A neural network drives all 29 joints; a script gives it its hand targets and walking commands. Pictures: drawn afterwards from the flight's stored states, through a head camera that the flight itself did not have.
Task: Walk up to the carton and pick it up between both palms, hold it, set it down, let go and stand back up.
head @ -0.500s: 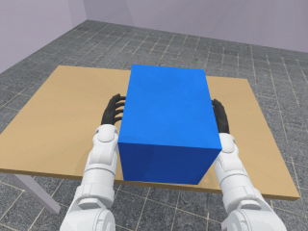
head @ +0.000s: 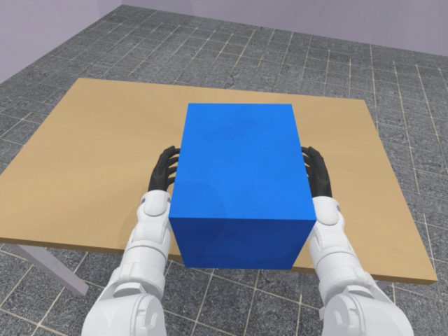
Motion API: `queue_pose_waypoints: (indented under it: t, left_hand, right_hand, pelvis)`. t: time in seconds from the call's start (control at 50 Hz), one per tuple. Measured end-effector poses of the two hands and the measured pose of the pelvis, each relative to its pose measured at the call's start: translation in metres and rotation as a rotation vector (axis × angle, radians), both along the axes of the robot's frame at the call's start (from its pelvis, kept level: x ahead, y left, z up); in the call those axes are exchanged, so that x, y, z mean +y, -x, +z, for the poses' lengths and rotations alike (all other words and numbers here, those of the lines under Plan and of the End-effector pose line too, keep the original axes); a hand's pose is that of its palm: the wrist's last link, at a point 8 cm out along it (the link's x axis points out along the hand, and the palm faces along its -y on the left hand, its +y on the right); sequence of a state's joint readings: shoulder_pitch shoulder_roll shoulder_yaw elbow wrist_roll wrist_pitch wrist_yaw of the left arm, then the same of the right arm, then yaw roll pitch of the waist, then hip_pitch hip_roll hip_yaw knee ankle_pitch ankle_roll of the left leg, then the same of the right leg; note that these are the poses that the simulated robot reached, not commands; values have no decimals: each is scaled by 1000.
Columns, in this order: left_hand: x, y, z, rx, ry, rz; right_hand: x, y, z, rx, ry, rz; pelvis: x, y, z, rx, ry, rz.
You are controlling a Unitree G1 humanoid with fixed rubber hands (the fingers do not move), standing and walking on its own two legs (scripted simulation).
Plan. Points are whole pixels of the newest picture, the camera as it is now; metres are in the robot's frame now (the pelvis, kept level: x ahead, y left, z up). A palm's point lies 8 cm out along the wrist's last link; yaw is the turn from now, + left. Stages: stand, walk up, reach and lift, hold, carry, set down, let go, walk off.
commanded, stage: set down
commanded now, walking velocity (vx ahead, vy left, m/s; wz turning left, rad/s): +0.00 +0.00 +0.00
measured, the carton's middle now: (238, 185) +0.41 -0.01 +0.04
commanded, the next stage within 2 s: none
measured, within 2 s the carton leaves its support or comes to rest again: rests again in 1.30 s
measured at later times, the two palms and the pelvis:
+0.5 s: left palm (169, 194) +0.40 +0.13 +0.00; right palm (314, 195) +0.40 -0.17 +0.02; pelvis +0.01 +0.00 +0.00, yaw -1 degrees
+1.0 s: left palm (173, 201) +0.41 +0.12 -0.02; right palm (312, 203) +0.39 -0.17 -0.01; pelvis +0.01 +0.00 -0.01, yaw -1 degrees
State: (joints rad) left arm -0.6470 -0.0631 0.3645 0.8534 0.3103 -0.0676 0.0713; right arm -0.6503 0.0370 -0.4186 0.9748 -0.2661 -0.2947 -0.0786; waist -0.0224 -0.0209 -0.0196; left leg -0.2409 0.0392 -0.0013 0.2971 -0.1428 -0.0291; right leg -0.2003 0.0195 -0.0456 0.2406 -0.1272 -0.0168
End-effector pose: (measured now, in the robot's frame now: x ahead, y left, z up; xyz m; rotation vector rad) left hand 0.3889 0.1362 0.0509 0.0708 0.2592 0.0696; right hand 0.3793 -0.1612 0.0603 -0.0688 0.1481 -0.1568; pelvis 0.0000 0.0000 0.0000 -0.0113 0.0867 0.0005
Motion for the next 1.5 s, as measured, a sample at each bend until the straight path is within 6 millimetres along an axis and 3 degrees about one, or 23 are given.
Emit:
queue_pose_waypoints:
  t: [0.58,0.84,1.5]
  left_hand:
    - [-10,-18,-52,63,-5,5]
    - [-14,-19,-70,82,-2,2]
    - [-15,-14,-76,42,3,4]
  right_hand:
    - [-9,-19,-47,65,16,4]
    - [-13,-18,-66,86,27,0]
    - [-14,-12,-75,56,29,1]
  pelvis:
    - [-2,-13,-4,168,2,-7]
    - [-1,-11,-7,234,4,-10]
    - [-1,-1,-10,270,-3,-18]
